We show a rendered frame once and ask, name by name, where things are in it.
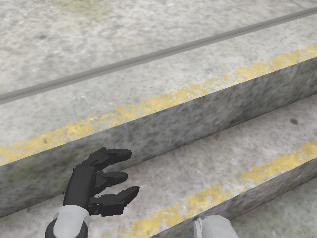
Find robot left forearm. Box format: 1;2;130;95
45;204;90;238

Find robot right thigh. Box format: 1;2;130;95
193;215;239;238

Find robot left hand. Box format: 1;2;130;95
62;147;140;217

